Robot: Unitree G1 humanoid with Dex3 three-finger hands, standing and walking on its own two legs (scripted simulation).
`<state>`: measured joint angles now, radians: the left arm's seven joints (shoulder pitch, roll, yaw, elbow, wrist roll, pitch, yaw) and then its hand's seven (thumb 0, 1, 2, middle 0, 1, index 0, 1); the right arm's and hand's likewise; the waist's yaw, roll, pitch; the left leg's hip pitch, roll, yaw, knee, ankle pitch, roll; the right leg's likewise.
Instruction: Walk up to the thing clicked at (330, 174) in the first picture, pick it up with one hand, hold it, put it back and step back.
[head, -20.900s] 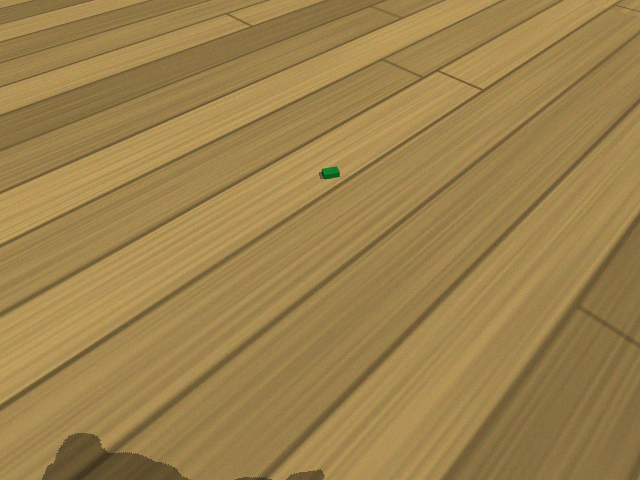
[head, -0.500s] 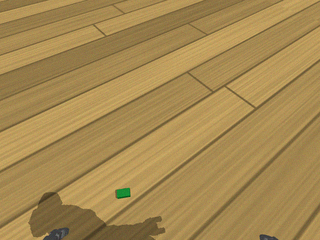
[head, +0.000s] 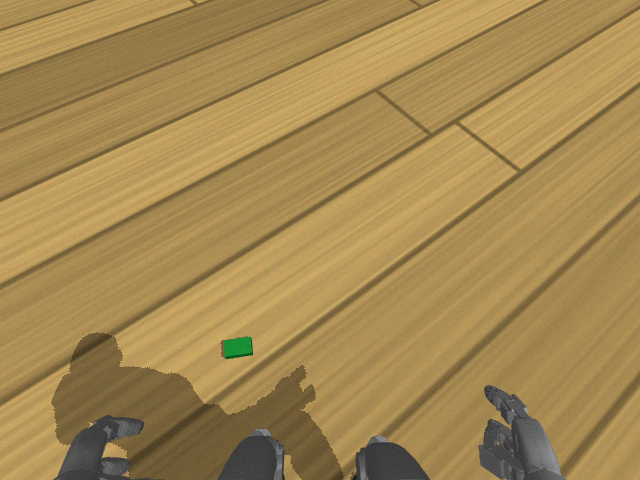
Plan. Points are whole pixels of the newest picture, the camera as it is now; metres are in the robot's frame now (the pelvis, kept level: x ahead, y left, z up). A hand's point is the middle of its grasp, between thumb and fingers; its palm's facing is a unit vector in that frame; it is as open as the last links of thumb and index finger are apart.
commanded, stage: rise first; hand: left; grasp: from above
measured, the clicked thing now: (238, 347) +0.45 +0.22 -0.70
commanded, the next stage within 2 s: none
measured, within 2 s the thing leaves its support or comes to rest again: neither
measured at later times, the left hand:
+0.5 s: hand (136, 479) +0.13 +0.26 -0.20, palm faces -0.28 -0.79 -0.54, open 12.1 cm
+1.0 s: hand (175, 399) +0.27 +0.29 -0.40, palm faces -0.46 -0.27 -0.85, open 12.6 cm
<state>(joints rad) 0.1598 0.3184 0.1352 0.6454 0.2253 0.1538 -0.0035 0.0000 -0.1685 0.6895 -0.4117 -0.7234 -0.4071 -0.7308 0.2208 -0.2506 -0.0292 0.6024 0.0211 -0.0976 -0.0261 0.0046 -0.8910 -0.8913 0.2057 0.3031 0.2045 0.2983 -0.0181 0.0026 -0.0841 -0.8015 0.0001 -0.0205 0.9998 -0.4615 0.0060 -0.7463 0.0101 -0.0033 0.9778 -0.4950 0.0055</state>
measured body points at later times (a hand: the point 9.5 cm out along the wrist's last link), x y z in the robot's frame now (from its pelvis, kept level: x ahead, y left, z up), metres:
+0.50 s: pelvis -0.01 +0.00 -0.06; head +0.11 +0.01 +0.37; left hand +0.14 +0.30 -0.16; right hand +0.18 -0.25 -0.15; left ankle +0.01 +0.11 -0.68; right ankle -0.01 -0.13 -0.68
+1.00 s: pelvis -0.09 -0.01 -0.27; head +0.11 +0.00 +0.13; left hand +0.29 +0.30 -0.36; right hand +0.04 -0.28 -0.41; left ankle +0.01 +0.11 -0.68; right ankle -0.01 -0.13 -0.68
